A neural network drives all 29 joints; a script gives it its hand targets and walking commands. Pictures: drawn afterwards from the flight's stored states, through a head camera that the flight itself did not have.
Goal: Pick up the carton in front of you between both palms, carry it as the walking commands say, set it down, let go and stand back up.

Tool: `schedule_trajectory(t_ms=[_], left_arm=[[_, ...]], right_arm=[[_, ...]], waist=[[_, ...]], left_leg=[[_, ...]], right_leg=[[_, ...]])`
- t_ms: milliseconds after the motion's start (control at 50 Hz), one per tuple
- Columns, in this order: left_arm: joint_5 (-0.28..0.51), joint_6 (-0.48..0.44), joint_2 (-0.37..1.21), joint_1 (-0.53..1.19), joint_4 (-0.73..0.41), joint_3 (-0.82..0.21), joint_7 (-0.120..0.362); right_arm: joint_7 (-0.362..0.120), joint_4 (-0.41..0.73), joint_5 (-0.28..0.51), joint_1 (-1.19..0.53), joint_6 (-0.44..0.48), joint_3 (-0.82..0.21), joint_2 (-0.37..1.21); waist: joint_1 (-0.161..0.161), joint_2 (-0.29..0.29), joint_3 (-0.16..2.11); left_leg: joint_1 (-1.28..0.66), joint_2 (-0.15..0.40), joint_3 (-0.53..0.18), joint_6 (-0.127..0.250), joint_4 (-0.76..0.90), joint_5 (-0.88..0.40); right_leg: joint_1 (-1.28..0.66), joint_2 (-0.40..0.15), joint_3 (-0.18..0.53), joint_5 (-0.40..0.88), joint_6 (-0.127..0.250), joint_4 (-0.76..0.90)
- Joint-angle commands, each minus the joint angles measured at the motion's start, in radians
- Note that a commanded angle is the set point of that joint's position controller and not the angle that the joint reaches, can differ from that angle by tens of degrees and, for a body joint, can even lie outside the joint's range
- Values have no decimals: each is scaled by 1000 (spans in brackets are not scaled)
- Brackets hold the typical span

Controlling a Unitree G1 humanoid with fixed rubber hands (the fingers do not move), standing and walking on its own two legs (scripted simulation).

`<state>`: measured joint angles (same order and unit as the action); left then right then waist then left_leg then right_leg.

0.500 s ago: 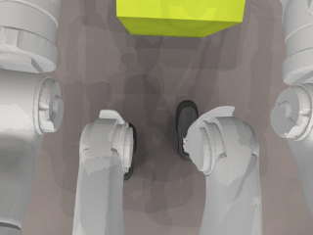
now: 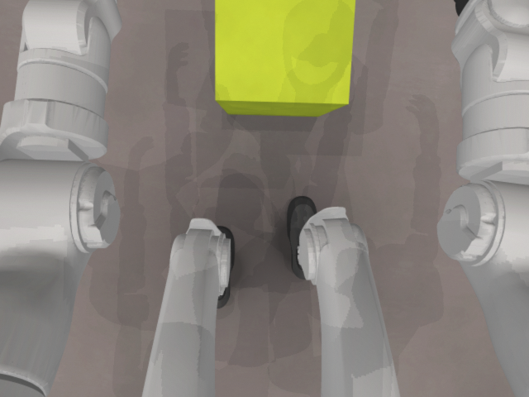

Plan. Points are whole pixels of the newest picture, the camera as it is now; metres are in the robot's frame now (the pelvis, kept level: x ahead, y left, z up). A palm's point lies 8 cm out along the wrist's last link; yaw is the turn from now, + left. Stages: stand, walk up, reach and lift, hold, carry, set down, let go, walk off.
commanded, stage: set down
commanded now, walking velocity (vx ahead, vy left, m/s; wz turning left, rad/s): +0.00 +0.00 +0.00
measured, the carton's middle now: (278, 55) +0.56 -0.06 -0.39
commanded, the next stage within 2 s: let go in 0.32 s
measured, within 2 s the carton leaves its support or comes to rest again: neither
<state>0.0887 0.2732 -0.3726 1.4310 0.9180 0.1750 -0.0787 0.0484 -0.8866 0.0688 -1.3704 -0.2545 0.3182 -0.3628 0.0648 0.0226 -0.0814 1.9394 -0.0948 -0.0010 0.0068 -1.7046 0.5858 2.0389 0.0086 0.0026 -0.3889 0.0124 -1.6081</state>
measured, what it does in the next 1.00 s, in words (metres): rises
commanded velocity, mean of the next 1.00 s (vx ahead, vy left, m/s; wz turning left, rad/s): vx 0.00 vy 0.00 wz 0.00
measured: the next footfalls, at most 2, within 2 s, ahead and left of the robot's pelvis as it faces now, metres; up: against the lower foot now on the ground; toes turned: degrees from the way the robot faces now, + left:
none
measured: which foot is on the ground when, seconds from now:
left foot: down 0.00-1.00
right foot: down 0.00-1.00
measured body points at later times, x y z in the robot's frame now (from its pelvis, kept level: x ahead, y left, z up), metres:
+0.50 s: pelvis +0.03 -0.01 +0.14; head +0.35 -0.03 +0.45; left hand +0.58 +0.15 +0.02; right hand +0.53 -0.26 +0.02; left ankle +0.06 +0.10 -0.48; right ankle +0.12 -0.11 -0.48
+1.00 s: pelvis +0.08 -0.02 +0.23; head +0.25 -0.03 +0.64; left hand +0.40 +0.19 +0.12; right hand +0.35 -0.27 +0.12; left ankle +0.06 +0.10 -0.48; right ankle +0.12 -0.11 -0.48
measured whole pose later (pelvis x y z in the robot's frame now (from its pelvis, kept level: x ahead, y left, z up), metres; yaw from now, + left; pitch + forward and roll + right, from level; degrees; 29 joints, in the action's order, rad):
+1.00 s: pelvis +0.08 -0.02 +0.23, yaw -2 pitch +23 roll +1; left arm -0.05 0.03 -0.17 0.26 0.62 0.16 0.02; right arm -0.07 -0.55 -0.02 -0.19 -0.03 0.14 -0.20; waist 0.04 0.00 0.03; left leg 0.75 -0.05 -0.05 0.00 -0.67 0.33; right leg 0.85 0.03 0.01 -0.19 0.03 -0.64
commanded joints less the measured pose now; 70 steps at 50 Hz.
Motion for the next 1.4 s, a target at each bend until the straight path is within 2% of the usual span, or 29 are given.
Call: schedule_trajectory(t_ms=[0, 140, 280, 360, 420, 500, 620, 800, 940, 1120, 1240, 1380], left_arm=[[-7, -17, -124, 274, -132, 25, 11], [-39, -44, -100, 200, -87, 58, 43], [-69, -66, -82, 176, -66, 78, 63], [-117, -73, -47, 105, -64, 100, 62], [-159, -73, -11, -8, -108, 113, 47], [-191, -79, 44, -214, -230, 112, 21], [-171, -133, 79, -468, -380, 79, 27], [-157, -214, 108, -877, -358, 46, 74], [-137, -266, 103, -1134, -388, 9, 96], [-101, -290, 100, -1420, -485, -62, 112], [-104, -267, 96, -1549, -540, -93, 121], [-97, -209, 91, -1591, -575, -114, 139]], right_arm=[[-7, 137, -1, -248, 12, 7, -132], [-21, 110, -39, -171, 34, 34, -92], [-32, 107, -74, -134, 55, 62, -71], [-49, 108, -115, -62, 67, 72, -55], [-71, 138, -156, 40, 74, 70, -53], [-105, 221, -196, 227, 83, 36, -50], [-128, 336, -166, 480, 123, -33, -12], [-127, 363, -111, 883, 197, -107, 63], [-111, 428, -89, 1154, 247, -165, 75], [-107, 522, -62, 1458, 266, -230, 69], [-113, 559, -54, 1549, 236, -249, 53], [-118, 569, -65, 1561, 170, -250, 32]], waist=[[25, 8, 1292], [23, 6, 1200], [25, 17, 1144], [17, 24, 1137], [12, 22, 1180], [8, -2, 1204], [2, -40, 1070], [-23, -46, 861], [-25, -58, 664], [-37, -17, 365], [-55, 28, 185], [-61, 21, 22]], left_leg=[[-343, -13, 41, -36, 272, -332], [-386, -10, 29, -44, 431, -358], [-520, -1, 14, -51, 587, -375], [-624, 7, 6, -56, 668, -415], [-727, 9, 3, -61, 727, -491], [-832, 10, 0, -63, 801, -568], [-830, 11, 3, -56, 918, -537], [-928, 27, -14, -38, 1028, -480], [-1127, 45, -30, -22, 1119, -428], [-1463, 76, -46, -11, 1260, -415], [-1535, 96, -52, -11, 1356, -397], [-1515, 122, -57, 4, 1425, -316]], right_leg=[[-1084, 37, -16, 512, -13, 93], [-1141, 31, -2, 532, -18, 251], [-1202, 26, -2, 509, -23, 418], [-1244, 25, -5, 511, -22, 501], [-1326, 27, -4, 564, -15, 553], [-1482, 27, 8, 653, -1, 613], [-1701, 5, 51, 744, 2, 710], [-1857, -22, 100, 750, -7, 826], [-1923, -29, 93, 649, -12, 935], [-1977, -2, 39, 448, -20, 1093], [-2081, 20, 20, 396, -24, 1150], [-2178, 36, 0, 344, -28, 1164]])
